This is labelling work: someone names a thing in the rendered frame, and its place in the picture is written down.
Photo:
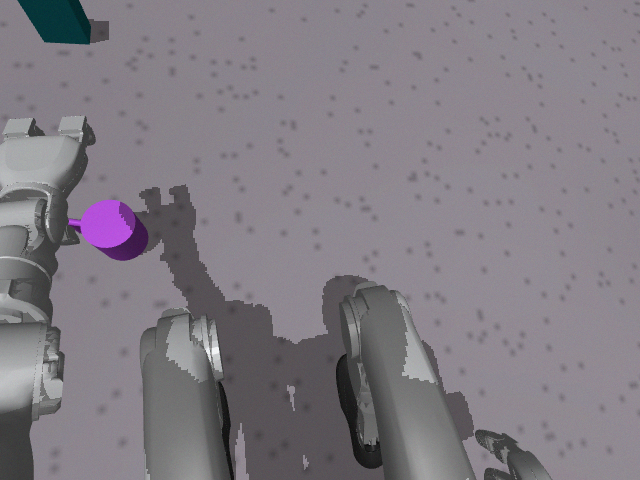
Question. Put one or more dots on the right robot foot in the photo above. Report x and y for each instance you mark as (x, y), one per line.
(366, 455)

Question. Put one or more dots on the left robot foot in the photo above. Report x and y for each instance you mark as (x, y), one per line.
(226, 427)

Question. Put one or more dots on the right robot hand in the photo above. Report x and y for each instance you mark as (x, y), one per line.
(523, 465)

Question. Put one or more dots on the left robot hand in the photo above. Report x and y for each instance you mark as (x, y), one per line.
(58, 161)

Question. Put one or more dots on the left robot arm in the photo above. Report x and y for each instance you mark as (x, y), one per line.
(32, 225)

